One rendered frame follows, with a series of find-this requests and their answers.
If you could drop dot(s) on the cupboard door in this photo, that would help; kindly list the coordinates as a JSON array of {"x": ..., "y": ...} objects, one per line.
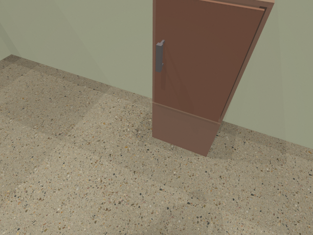
[{"x": 205, "y": 45}]

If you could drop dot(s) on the handle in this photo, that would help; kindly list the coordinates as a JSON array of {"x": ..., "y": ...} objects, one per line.
[{"x": 159, "y": 56}]

